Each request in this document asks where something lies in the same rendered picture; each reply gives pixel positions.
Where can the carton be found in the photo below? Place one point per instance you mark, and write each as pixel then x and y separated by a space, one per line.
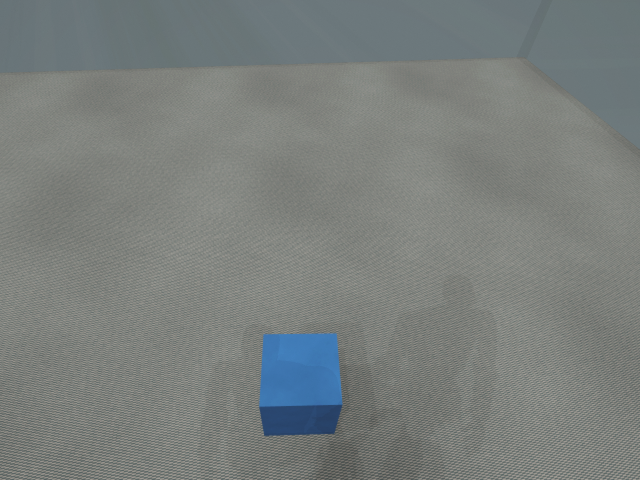
pixel 300 391

